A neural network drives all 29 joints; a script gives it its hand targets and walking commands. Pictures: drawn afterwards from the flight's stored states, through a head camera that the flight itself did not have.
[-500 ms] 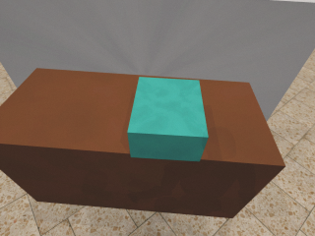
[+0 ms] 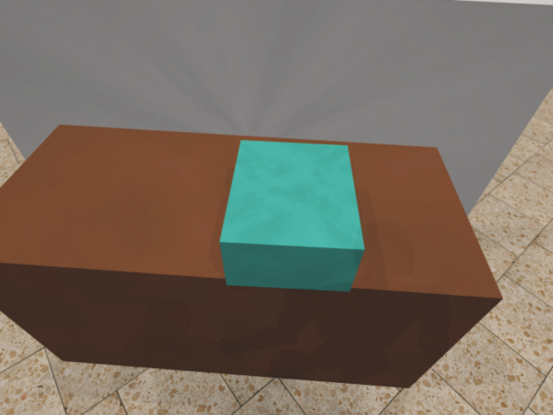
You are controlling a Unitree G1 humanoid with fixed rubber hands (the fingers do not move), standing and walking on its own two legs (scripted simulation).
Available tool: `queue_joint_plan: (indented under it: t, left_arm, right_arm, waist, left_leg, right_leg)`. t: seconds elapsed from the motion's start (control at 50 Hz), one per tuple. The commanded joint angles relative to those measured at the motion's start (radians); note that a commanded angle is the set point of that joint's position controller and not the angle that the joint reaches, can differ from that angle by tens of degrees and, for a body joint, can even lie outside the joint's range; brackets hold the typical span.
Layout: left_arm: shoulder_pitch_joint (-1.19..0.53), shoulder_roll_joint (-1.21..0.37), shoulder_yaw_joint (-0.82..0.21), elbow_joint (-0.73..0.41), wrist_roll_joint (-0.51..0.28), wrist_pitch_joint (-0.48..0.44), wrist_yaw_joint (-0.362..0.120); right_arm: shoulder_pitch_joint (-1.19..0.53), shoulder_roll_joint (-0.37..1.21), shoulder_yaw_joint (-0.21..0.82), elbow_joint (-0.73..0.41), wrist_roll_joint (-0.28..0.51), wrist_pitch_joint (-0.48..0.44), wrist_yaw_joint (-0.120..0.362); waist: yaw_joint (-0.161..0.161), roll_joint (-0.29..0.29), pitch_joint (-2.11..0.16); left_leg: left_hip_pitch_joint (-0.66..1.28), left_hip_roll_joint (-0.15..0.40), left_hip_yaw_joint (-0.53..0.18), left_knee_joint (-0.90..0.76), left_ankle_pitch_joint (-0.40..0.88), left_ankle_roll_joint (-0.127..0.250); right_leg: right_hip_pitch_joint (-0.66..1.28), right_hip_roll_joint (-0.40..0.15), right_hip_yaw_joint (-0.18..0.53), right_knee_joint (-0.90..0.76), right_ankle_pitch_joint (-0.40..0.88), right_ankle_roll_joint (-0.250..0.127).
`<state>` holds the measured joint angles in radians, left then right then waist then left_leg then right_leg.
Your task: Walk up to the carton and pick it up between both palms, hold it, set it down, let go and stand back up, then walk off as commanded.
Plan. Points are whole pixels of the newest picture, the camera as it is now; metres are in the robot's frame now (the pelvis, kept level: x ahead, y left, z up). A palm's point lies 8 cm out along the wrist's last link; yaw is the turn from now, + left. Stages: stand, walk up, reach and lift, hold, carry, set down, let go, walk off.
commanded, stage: stand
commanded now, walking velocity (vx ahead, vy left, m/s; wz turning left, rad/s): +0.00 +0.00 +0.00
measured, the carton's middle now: (291, 210) +0.55 -0.04 -0.07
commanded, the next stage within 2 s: walk off in 0.06 s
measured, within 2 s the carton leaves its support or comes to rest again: neither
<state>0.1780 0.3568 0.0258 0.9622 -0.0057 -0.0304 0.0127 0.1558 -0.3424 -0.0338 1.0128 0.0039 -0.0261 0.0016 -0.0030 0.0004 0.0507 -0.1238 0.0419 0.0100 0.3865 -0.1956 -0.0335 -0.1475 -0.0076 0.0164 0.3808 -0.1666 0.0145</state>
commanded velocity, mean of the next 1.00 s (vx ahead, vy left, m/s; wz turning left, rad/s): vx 0.00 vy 0.00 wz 0.00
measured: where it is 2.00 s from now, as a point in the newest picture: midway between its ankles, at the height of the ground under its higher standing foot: outside the picture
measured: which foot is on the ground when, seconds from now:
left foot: down 0.00-0.92, up 0.94-1.00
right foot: down 0.00-0.60, up 0.62-0.88, down 0.90-1.00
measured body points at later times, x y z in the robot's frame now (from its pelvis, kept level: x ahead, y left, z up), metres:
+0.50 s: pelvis -0.03 +0.00 -0.02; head +0.01 +0.00 +0.43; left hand +0.10 +0.32 -0.12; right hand +0.08 -0.33 -0.13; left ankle +0.01 +0.14 -0.74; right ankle +0.03 -0.13 -0.74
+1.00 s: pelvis -0.13 -0.01 -0.02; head -0.07 -0.03 +0.42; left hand +0.00 +0.29 -0.13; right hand -0.02 -0.35 -0.13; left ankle -0.07 +0.13 -0.71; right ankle -0.14 -0.14 -0.74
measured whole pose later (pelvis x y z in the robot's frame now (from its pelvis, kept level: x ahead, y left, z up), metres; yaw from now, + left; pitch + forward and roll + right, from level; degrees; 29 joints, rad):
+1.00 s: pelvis -0.13 -0.01 -0.02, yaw -3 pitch -3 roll -1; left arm 0.21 0.38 0.03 0.75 0.02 0.05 0.02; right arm 0.16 -0.44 -0.04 0.73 -0.02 0.07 -0.04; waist -0.02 0.05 0.19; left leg -0.46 -0.03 -0.15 0.95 -0.53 -0.03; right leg -0.24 0.08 0.09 0.66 -0.36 -0.01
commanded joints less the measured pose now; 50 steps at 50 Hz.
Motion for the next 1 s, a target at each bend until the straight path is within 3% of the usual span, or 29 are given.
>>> queue_joint_plan:
  t: [0.0, 0.08, 0.14, 0.18, 0.22, 0.24, 0.28, 0.38, 0.46, 0.5, 0.52, 0.54, 0.56, 0.58, 0.6, 0.62, 0.68, 0.72, 0.74, 0.76, 0.8, 0.84, 0.86, 0.88, 0.9, 0.92, 0.94, 0.96, 0.98]
  left_arm:
    - [-0.004, 0.182, 0.035, -0.051, 0.006, -0.012, 0.009]
    - [0.004, 0.179, 0.032, -0.030, 0.003, -0.009, 0.009]
    - [-0.031, 0.183, 0.035, -0.043, -0.001, -0.008, 0.016]
    - [-0.004, 0.205, 0.039, -0.025, 0.003, -0.011, 0.011]
    - [-0.016, 0.176, 0.029, -0.031, -0.005, -0.008, 0.011]
    - [-0.024, 0.244, 0.037, -0.053, -0.009, 0.008, 0.012]
    - [-0.020, 0.239, 0.046, -0.079, -0.009, 0.017, 0.009]
    - [-0.039, 0.256, 0.050, -0.120, -0.001, 0.049, 0.003]
    - [-0.111, 0.297, 0.061, -0.185, 0.006, 0.063, 0.000]
    - [-0.200, 0.315, 0.072, -0.244, 0.021, 0.068, -0.002]
    - [-0.227, 0.309, 0.073, -0.252, 0.017, 0.073, -0.001]
    - [-0.227, 0.286, 0.067, -0.268, 0.018, 0.081, -0.005]
    - [-0.165, 0.245, 0.051, -0.260, 0.009, 0.086, -0.005]
    - [-0.112, 0.210, 0.055, -0.275, 0.010, 0.092, 0.017]
    - [-0.089, 0.217, 0.072, -0.288, 0.016, 0.107, 0.039]
    - [-0.078, 0.244, 0.077, -0.282, 0.018, 0.104, 0.043]
    - [0.024, 0.214, 0.056, -0.272, 0.017, 0.100, 0.027]
    - [0.006, 0.236, 0.063, -0.286, 0.020, 0.101, 0.028]
    - [-0.008, 0.237, 0.064, -0.279, 0.022, 0.098, 0.023]
    - [-0.010, 0.229, 0.062, -0.293, 0.015, 0.092, 0.024]
    - [0.006, 0.227, 0.060, -0.301, 0.009, 0.081, 0.020]
    - [0.083, 0.228, 0.063, -0.266, 0.017, 0.070, 0.017]
    - [0.095, 0.251, 0.067, -0.258, 0.029, 0.068, 0.017]
    - [0.108, 0.296, 0.078, -0.260, 0.025, 0.066, 0.022]
    - [0.094, 0.322, 0.084, -0.255, 0.014, 0.066, 0.021]
    - [0.068, 0.343, 0.078, -0.283, 0.029, 0.058, 0.016]
    - [0.000, 0.319, 0.083, -0.320, 0.038, 0.050, 0.021]
    - [-0.054, 0.291, 0.085, -0.333, 0.041, 0.051, 0.023]
    - [-0.088, 0.265, 0.081, -0.338, 0.046, 0.055, 0.025]
  right_arm:
    - [-0.004, -0.180, -0.038, -0.043, -0.004, -0.008, -0.004]
    - [0.001, -0.190, -0.040, -0.036, -0.003, -0.011, -0.012]
    - [0.015, -0.187, -0.039, -0.030, -0.006, -0.007, -0.013]
    - [0.025, -0.170, -0.034, -0.029, -0.001, -0.012, -0.005]
    - [-0.015, -0.206, -0.042, -0.038, -0.004, -0.012, -0.014]
    - [-0.036, -0.252, -0.033, -0.109, 0.005, 0.014, -0.017]
    - [0.005, -0.259, -0.033, -0.114, 0.013, 0.024, -0.023]
    - [0.011, -0.269, -0.052, -0.163, 0.005, 0.055, -0.021]
    - [0.053, -0.248, -0.058, -0.181, -0.002, 0.069, -0.019]
    - [0.138, -0.235, -0.071, -0.174, -0.003, 0.069, -0.014]
    - [0.166, -0.242, -0.067, -0.177, -0.004, 0.068, -0.014]
    - [0.188, -0.265, -0.072, -0.172, -0.003, 0.061, -0.014]
    - [0.168, -0.336, -0.081, -0.184, -0.008, 0.048, -0.017]
    - [0.070, -0.378, -0.072, -0.234, -0.006, 0.040, -0.015]
    - [0.036, -0.397, -0.071, -0.284, -0.017, 0.037, -0.015]
    - [0.009, -0.358, -0.060, -0.297, -0.021, 0.036, -0.018]
    - [-0.086, -0.294, -0.041, -0.347, -0.057, 0.049, -0.040]
    - [-0.041, -0.298, -0.039, -0.354, -0.059, 0.056, -0.044]
    - [0.024, -0.282, -0.034, -0.342, -0.051, 0.057, -0.048]
    - [0.045, -0.299, -0.039, -0.357, -0.051, 0.061, -0.049]
    - [0.087, -0.293, -0.041, -0.358, -0.046, 0.066, -0.047]
    - [0.066, -0.305, -0.054, -0.355, -0.040, 0.085, -0.038]
    - [0.097, -0.293, -0.055, -0.346, -0.038, 0.089, -0.033]
    - [0.131, -0.265, -0.045, -0.339, -0.037, 0.085, -0.030]
    - [0.075, -0.224, -0.035, -0.366, -0.028, 0.082, -0.031]
    - [0.007, -0.234, -0.053, -0.362, -0.023, 0.090, -0.048]
    - [0.016, -0.244, -0.056, -0.342, -0.019, 0.095, -0.052]
    - [0.064, -0.249, -0.057, -0.316, -0.013, 0.090, -0.050]
    - [0.073, -0.247, -0.050, -0.295, -0.001, 0.088, -0.049]
  waist:
    - [0.002, -0.021, -0.009]
    - [0.006, -0.033, -0.018]
    - [-0.007, 0.034, 0.008]
    - [-0.009, -0.004, -0.029]
    - [0.002, 0.024, 0.001]
    - [-0.011, -0.048, 0.024]
    - [-0.017, -0.017, -0.088]
    - [-0.015, -0.003, -0.089]
    - [-0.038, -0.189, -0.047]
    - [-0.068, -0.213, -0.081]
    - [-0.089, -0.185, -0.071]
    - [-0.095, -0.143, -0.090]
    - [-0.071, 0.064, -0.093]
    - [-0.024, 0.188, -0.052]
    - [-0.019, 0.191, -0.025]
    - [-0.010, 0.117, -0.004]
    - [0.030, 0.134, 0.012]
    - [-0.011, 0.230, -0.056]
    - [-0.045, 0.181, -0.078]
    - [-0.051, 0.187, -0.081]
    - [-0.057, 0.232, -0.122]
    - [-0.028, 0.263, -0.143]
    - [-0.028, 0.233, -0.156]
    - [-0.030, 0.076, -0.154]
    - [-0.019, -0.112, -0.115]
    - [0.025, -0.175, -0.108]
    - [0.012, -0.150, -0.011]
    - [-0.013, -0.130, 0.024]
    - [-0.019, -0.154, 0.045]
  left_leg:
    - [-0.016, 0.077, -0.081, -0.109, 0.024, 0.043]
    - [-0.032, 0.081, -0.079, -0.093, 0.038, 0.048]
    - [-0.035, 0.077, -0.069, -0.105, 0.047, 0.041]
    - [-0.011, 0.082, -0.083, -0.101, 0.049, 0.035]
    - [-0.026, 0.080, -0.068, -0.101, 0.045, 0.046]
    - [-0.059, 0.056, -0.074, 0.057, 0.222, 0.044]
    - [-0.042, 0.072, -0.079, 0.101, 0.306, 0.068]
    - [-0.113, 0.034, -0.074, 0.175, 0.073, 0.066]
    - [-0.064, -0.052, -0.034, 0.386, -0.185, 0.051]
    - [-0.033, -0.062, -0.055, 0.466, -0.241, 0.068]
    - [-0.018, -0.042, -0.069, 0.408, -0.191, 0.079]
    - [0.000, -0.004, -0.094, 0.245, -0.123, 0.099]
    - [-0.045, 0.189, -0.369, -0.038, 0.030, 0.146]
    - [-0.142, 0.329, -0.549, -0.086, 0.207, 0.211]
    - [-0.258, 0.367, -0.633, -0.114, 0.147, 0.285]
    - [-0.277, 0.321, -0.587, -0.114, 0.076, 0.270]
    - [-0.162, 0.215, -0.331, 0.003, 0.293, 0.265]
    - [-0.015, 0.218, -0.336, 0.055, 0.382, 0.257]
    - [0.051, 0.225, -0.343, 0.073, 0.443, 0.251]
    - [0.087, 0.239, -0.385, 0.078, 0.485, 0.259]
    - [0.150, 0.221, -0.334, 0.103, 0.460, 0.216]
    - [0.061, 0.164, -0.225, 0.175, 0.427, 0.177]
    - [-0.023, 0.136, -0.211, 0.214, 0.302, 0.139]
    - [-0.116, 0.045, -0.150, 0.295, 0.099, 0.080]
    - [-0.276, -0.080, -0.079, 0.479, -0.365, 0.019]
    - [-0.234, -0.113, -0.138, 0.664, -0.504, 0.011]
    - [-0.247, -0.127, -0.229, 0.809, -0.479, 0.012]
    - [-0.277, -0.136, -0.216, 0.865, -0.403, 0.017]
    - [-0.323, -0.132, -0.192, 0.854, -0.373, 0.016]
  right_leg:
    - [-0.013, -0.094, 0.072, -0.077, 0.022, -0.022]
    - [0.008, -0.099, 0.078, -0.085, 0.036, -0.025]
    - [-0.013, -0.108, 0.095, -0.088, 0.041, -0.027]
    - [0.012, -0.103, 0.074, -0.073, 0.047, -0.022]
    - [-0.007, -0.108, 0.095, -0.091, 0.065, -0.028]
    - [-0.073, -0.106, 0.108, 0.035, 0.334, -0.064]
    - [-0.032, -0.101, 0.087, 0.120, 0.402, -0.083]
    - [-0.106, -0.119, 0.127, 0.107, 0.229, -0.116]
    - [-0.268, -0.242, 0.266, -0.023, 0.147, -0.205]
    - [-0.313, -0.293, 0.285, 0.005, 0.140, -0.250]
    - [-0.334, -0.289, 0.268, 0.047, 0.135, -0.235]
    - [-0.298, -0.210, 0.201, 0.147, 0.105, -0.176]
    - [-0.268, -0.026, 0.060, 0.424, 0.021, -0.065]
    - [-0.284, 0.096, 0.058, 0.607, -0.422, -0.015]
    - [-0.262, 0.118, 0.150, 0.780, -0.504, -0.020]
    - [-0.260, 0.121, 0.211, 0.841, -0.455, -0.029]
    - [-0.347, 0.109, 0.177, 0.897, -0.337, 0.000]
    - [-0.374, 0.067, 0.136, 0.770, -0.347, 0.012]
    - [-0.387, 0.068, 0.144, 0.703, -0.376, 0.004]
    - [-0.383, 0.066, 0.138, 0.649, -0.391, 0.001]
    - [-0.325, 0.038, 0.116, 0.400, -0.392, -0.016]
    - [-0.123, 0.051, 0.062, 0.117, -0.247, -0.034]
    - [-0.023, 0.041, 0.116, 0.026, -0.165, -0.047]
    - [0.034, -0.045, 0.229, -0.005, 0.020, -0.070]
    - [0.042, -0.224, 0.398, -0.020, 0.240, -0.152]
    - [-0.155, -0.338, 0.529, -0.045, 0.151, -0.272]
    - [-0.235, -0.309, 0.501, -0.063, 0.150, -0.280]
    - [-0.199, -0.271, 0.384, -0.034, 0.245, -0.276]
    - [-0.140, -0.261, 0.341, 0.017, 0.399, -0.277]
